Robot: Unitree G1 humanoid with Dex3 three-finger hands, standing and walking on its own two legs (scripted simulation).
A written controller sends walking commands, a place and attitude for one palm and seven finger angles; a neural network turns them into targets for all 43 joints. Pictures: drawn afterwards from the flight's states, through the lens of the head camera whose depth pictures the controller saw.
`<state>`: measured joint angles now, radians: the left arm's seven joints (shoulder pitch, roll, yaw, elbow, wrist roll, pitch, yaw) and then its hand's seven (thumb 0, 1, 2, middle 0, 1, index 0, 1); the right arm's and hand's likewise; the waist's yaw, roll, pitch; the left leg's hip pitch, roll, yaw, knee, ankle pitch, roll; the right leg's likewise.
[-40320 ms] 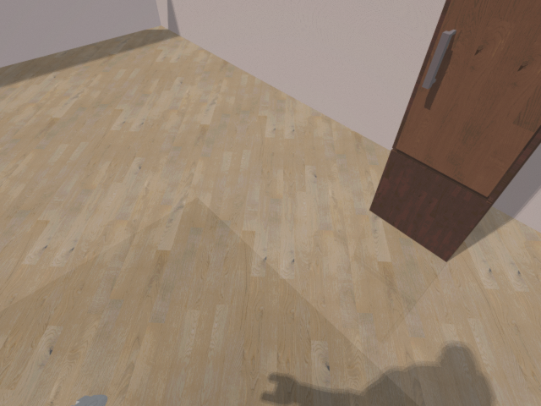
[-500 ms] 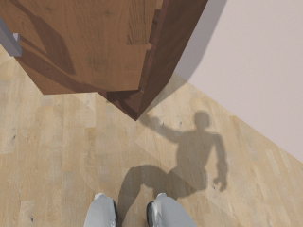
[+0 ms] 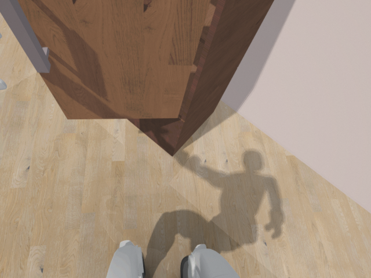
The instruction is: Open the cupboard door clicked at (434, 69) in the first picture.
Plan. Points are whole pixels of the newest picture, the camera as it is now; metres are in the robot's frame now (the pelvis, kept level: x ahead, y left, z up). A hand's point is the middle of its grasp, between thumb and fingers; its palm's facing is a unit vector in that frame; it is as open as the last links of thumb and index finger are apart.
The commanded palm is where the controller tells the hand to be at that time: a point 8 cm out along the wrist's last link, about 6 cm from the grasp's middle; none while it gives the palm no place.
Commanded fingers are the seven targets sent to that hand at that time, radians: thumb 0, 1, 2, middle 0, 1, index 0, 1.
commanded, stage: move the hooked fingers beside the handle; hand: left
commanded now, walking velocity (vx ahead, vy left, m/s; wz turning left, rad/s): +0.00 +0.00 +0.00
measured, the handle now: (27, 27) +0.58 +0.26 +0.10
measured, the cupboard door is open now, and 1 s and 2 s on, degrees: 45 45 45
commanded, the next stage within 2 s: slide the fingers in behind the handle in 0.36 s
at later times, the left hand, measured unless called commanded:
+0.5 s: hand out of the picture +0.52 +0.32 +0.11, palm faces +0.04 -1.00 +0.00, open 14.0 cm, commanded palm +0.52 +0.34 +0.10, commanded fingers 0.00 -0.50 0.30 -0.30 -1.20 -0.30 -1.20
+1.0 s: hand (4, 46) +0.53 +0.29 +0.10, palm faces +0.04 -1.00 -0.01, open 14.1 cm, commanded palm +0.52 +0.31 +0.10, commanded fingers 0.00 -0.50 0.30 -0.30 -1.20 -0.30 -1.20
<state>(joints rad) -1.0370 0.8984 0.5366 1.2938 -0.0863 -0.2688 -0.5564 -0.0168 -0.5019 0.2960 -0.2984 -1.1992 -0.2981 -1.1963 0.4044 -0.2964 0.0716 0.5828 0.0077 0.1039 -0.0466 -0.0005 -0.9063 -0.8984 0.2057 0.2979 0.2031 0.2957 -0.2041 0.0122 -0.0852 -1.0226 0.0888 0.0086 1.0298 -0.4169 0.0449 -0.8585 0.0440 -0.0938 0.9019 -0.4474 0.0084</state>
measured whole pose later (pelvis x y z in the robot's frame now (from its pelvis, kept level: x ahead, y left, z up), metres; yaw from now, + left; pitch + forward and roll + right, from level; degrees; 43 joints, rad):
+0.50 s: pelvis -0.01 +0.00 -0.01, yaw -1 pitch +26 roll -7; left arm -1.14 1.00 0.56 1.36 -0.05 -0.25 -0.57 -0.02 -0.50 0.30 -0.30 -1.20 -0.30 -1.20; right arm 0.43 -0.29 0.10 0.60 0.01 0.09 -0.07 0.00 -0.91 -0.90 0.21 0.30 0.20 0.30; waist -0.24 0.03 -0.06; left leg -1.12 0.10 0.00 1.09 -0.43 0.04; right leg -0.96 0.06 -0.10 0.96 -0.46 0.01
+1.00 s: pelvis +0.00 +0.00 +0.00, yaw +1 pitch +24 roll -6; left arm -1.08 0.82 0.45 1.27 -0.08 -0.26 -0.45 -0.02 -0.50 0.30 -0.30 -1.20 -0.28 -1.20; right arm 0.42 -0.28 0.07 0.62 0.00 0.09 -0.03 0.00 -0.91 -0.90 0.21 0.30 0.20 0.30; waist -0.21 0.02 -0.08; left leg -1.04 0.08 0.00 1.03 -0.42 0.04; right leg -0.87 0.04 -0.10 0.91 -0.45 0.01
